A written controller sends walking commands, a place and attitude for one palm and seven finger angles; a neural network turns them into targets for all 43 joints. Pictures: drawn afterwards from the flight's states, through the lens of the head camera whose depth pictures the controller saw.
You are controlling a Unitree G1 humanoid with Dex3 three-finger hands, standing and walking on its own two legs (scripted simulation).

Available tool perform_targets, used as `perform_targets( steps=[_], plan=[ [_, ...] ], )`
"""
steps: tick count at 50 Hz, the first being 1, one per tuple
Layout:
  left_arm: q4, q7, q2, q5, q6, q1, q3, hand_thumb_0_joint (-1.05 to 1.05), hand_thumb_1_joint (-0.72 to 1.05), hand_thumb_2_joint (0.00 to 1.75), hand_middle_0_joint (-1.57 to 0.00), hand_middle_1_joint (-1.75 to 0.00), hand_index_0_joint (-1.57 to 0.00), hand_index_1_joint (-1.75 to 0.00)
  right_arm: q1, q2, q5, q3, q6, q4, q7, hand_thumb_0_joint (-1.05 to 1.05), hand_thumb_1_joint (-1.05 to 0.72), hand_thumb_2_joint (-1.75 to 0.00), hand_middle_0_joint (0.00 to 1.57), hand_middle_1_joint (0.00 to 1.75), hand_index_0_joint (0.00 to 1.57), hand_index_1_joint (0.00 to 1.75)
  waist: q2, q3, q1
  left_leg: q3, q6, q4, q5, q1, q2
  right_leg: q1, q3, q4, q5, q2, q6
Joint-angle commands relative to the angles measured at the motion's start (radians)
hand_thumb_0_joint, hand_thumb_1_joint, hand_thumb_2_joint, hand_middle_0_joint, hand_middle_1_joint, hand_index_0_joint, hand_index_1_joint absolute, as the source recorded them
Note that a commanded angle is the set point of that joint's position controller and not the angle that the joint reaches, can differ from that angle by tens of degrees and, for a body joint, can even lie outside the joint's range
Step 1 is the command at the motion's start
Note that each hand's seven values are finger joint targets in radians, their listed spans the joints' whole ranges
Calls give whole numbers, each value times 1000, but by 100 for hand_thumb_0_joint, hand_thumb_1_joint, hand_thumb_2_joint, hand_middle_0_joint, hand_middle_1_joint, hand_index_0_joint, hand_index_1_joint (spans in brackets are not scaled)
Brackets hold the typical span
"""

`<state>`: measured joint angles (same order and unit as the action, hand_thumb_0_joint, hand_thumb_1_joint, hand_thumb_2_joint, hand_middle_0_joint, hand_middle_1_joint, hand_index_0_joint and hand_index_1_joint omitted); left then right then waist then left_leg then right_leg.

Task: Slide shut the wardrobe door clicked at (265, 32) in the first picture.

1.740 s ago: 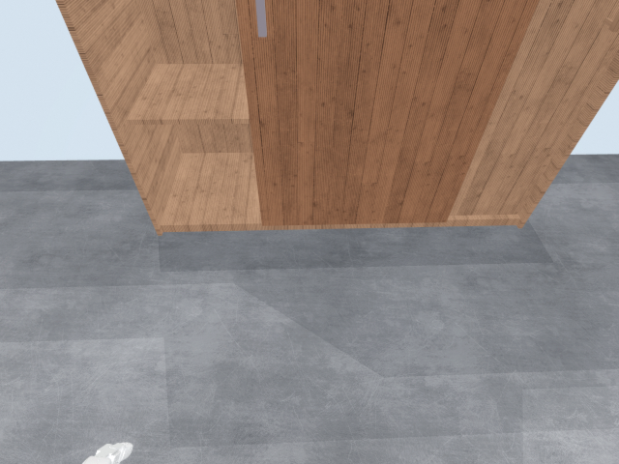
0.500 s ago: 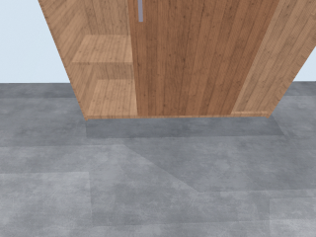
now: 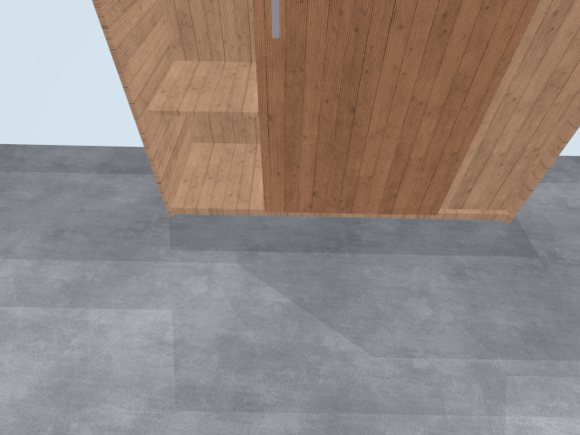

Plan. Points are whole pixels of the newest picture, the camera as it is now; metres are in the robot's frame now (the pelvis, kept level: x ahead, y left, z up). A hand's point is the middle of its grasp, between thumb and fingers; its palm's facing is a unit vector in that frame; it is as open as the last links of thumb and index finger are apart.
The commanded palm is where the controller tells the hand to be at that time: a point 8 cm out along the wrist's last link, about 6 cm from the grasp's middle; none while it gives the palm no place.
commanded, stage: walk to a spot facing it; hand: right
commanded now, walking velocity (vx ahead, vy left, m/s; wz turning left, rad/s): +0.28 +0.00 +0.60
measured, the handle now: out of the picture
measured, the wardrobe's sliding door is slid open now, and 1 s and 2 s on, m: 0.44 0.44 0.44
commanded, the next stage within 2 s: none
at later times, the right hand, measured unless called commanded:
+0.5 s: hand out of the picture +0.09 -0.19 -0.17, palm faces -0.15 +0.97 -0.18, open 7.4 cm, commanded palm none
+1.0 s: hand (345, 255) +0.52 -0.10 -0.16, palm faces -0.59 +0.78 -0.21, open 7.4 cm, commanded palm none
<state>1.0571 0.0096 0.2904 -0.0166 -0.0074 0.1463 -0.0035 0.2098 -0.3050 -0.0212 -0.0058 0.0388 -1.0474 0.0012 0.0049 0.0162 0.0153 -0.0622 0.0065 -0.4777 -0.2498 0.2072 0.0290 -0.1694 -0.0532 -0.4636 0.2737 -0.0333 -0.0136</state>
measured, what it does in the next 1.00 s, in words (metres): walks ahead, turning left: right foot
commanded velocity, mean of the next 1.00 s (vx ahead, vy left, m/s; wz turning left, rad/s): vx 0.19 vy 0.00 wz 0.60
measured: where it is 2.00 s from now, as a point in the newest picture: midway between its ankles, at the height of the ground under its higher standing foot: (298, 406)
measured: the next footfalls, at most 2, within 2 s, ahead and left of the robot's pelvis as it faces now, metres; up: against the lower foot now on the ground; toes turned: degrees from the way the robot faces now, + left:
right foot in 0.58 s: +0.32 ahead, -0.09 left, +0.00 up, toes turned +13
left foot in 1.12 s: +0.32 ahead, +0.15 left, +0.00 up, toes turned +45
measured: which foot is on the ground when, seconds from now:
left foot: down 0.00-0.58, up 0.60-1.00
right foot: down 0.00-0.16, up 0.18-0.56, down 0.58-1.00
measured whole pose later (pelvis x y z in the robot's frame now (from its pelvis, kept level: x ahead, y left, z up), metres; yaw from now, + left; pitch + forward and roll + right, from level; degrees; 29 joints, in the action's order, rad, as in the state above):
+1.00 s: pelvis +0.29 -0.02 +0.00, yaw +35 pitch +0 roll +1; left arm 1.04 0.02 0.19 -0.03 0.03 0.39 -0.04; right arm 0.08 -0.24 -0.04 -0.08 0.06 -0.90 0.03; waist 0.02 0.08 -0.06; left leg 0.09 -0.03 -0.89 -0.22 0.57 -0.07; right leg -0.10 -0.38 -0.48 0.36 -0.09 0.04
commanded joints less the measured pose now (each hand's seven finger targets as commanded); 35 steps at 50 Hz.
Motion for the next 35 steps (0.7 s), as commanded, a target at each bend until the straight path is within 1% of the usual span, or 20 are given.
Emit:
perform_targets(
  steps=[1,3,5,6,7,8,9,10,12,14,17,24,26,27,28,29,30,32,33,35],
  plan=[
    [-80,6,190,-4,11,56,-60,0,90,90,-20,-30,-20,-30,20,-102,-4,-47,-15,122,18,0,-90,-90,20,30,20,30,-98,92,-20,-51,24,-64,-274,234,-8,-16,195,170,397,-197,91],
    [-94,5,216,2,24,60,-78,0,90,90,-20,-30,-20,-30,38,-62,-1,-53,-25,140,29,0,-90,-90,20,30,20,30,-194,66,-12,65,7,-266,-197,249,3,3,257,214,359,-317,155],
    [-102,4,188,-3,33,59,-79,0,90,90,-20,-30,-20,-30,54,-33,-4,-60,-36,151,38,0,-90,-90,20,30,20,30,-154,73,1,97,1,-241,-224,179,-36,-45,166,138,215,-316,152],
    [-105,3,173,-5,34,41,-76,0,90,90,-20,-30,-20,-30,119,-19,-6,-62,-43,131,39,0,-90,-90,20,30,20,30,-122,63,35,122,6,-144,-173,72,-26,-98,86,17,155,-270,117],
    [-114,1,136,-4,34,31,-69,0,90,90,-20,-30,-20,-30,222,-41,-8,-72,-56,100,34,0,-90,-90,20,30,20,30,7,37,76,36,38,16,-124,-93,-45,-213,-8,-212,143,-188,58],
    [-166,-7,44,7,35,-1,-50,0,90,90,-20,-30,-20,-30,329,-173,-15,-99,-73,72,13,0,-90,-90,20,30,20,30,390,25,108,-453,154,211,-114,-275,-325,-545,-149,-584,315,-30,-22],
    [-215,-7,80,0,46,-117,-50,0,90,90,-20,-30,-20,-30,405,-173,9,-95,-77,66,-5,0,-90,-90,20,30,20,30,268,53,148,-624,226,287,-41,-219,-396,-603,4,-676,327,-37,-15],
    [-220,-10,64,3,52,-149,-54,0,90,90,-20,-30,-20,-30,359,-156,5,-91,-80,69,-10,0,-90,-90,20,30,20,30,171,102,119,-614,264,289,-58,-178,-382,-630,46,-726,248,-65,-15],
    [-198,-14,49,-5,54,-102,-59,0,90,90,-20,-30,-20,-30,265,-93,0,-76,-88,92,-11,0,-90,-90,20,30,20,30,47,104,49,-451,246,253,7,-113,-327,-570,58,-681,136,-98,-28],
    [-181,-20,19,-3,48,-56,-61,0,90,90,-20,-30,-20,-30,240,-76,-3,-77,-99,96,-11,0,-90,-90,20,30,20,30,63,61,19,-338,222,240,136,-98,-278,-505,27,-611,78,-88,-42],
    [-195,-26,-6,1,43,-67,-62,0,90,90,-20,-30,-20,-30,266,-67,-2,-79,-103,77,-9,0,-90,-90,20,30,20,30,103,39,20,-273,199,240,192,-112,-229,-489,5,-526,5,-68,-51],
    [-251,-30,-23,11,62,-129,-64,0,90,90,-20,-30,-20,-30,245,-73,-9,-92,-95,77,-14,0,-90,-90,20,30,20,30,160,50,32,-270,158,178,262,-52,-208,-297,-8,-257,-4,-25,-29],
    [-220,-17,0,9,71,-12,-71,0,90,90,-20,-30,-20,-30,199,-80,-4,-100,-91,90,-14,0,-90,-90,20,30,20,30,119,13,-29,-240,125,62,298,23,-160,-66,-28,-95,-54,7,-19],
    [-177,0,43,7,77,123,-81,0,90,90,-20,-30,-20,-30,187,-61,1,-102,-91,97,-10,0,-90,-90,20,30,20,30,55,-48,-83,-202,99,-99,327,120,-102,163,-7,-21,-64,-17,-3],
    [-144,13,153,-5,79,273,-108,0,90,90,-20,-30,-20,-30,204,-10,11,-99,-87,111,2,0,-90,-90,20,30,20,30,-154,-159,-135,-99,57,-373,75,290,2,390,237,17,28,-235,54],
    [-130,12,222,-10,76,363,-114,0,90,90,-20,-30,-20,-30,206,36,14,-95,-91,142,13,0,-90,-90,20,30,20,30,-353,-197,-136,22,10,-677,-344,438,63,402,547,166,76,-491,146],
    [-144,9,174,-5,67,284,-99,0,90,90,-20,-30,-20,-30,165,5,4,-97,-86,144,11,0,-90,-90,20,30,20,30,-231,-133,-117,-7,20,-811,-329,442,0,219,568,251,306,-510,178],
    [-170,9,59,-5,77,147,-71,0,90,90,-20,-30,-20,-30,96,18,-10,-100,-73,144,31,0,-90,-90,20,30,20,30,-170,48,-51,19,15,-870,-150,475,-88,-8,386,292,323,-407,139],
    [-168,11,24,-4,83,107,-61,0,90,90,-20,-30,-20,-30,117,26,-13,-98,-61,136,42,0,-90,-90,20,30,20,30,-163,64,-15,35,8,-843,-103,446,-114,-57,278,282,234,-372,117],
    [-155,17,-5,-2,97,109,-54,0,90,90,-20,-30,-20,-30,143,55,-15,-94,-36,128,45,0,-90,-90,20,30,20,30,-144,34,11,54,-17,-807,-20,414,-120,-54,85,248,-88,-318,102]
  ],
)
